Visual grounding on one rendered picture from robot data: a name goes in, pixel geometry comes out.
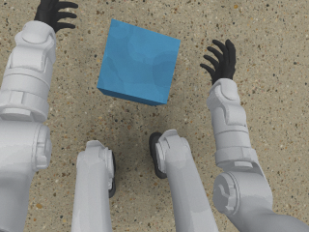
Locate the robot right upper arm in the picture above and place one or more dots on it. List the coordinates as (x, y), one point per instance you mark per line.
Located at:
(245, 199)

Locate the left robot hand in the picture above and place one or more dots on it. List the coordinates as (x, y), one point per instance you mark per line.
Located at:
(47, 12)

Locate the right robot hand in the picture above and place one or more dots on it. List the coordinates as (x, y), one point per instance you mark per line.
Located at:
(225, 67)

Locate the robot left forearm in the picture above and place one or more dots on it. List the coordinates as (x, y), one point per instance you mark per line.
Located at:
(27, 77)

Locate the right robot thigh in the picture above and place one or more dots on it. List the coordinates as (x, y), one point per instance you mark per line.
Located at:
(192, 209)

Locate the robot left upper arm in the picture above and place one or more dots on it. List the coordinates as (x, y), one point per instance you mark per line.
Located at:
(25, 147)

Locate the left robot thigh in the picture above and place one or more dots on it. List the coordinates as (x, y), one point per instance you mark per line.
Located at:
(91, 210)

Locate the robot thigh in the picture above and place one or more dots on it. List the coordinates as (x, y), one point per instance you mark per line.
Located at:
(91, 210)
(192, 209)

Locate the carton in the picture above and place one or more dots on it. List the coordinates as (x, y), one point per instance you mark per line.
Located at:
(138, 64)

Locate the robot right forearm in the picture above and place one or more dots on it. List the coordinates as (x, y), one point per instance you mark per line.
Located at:
(228, 119)

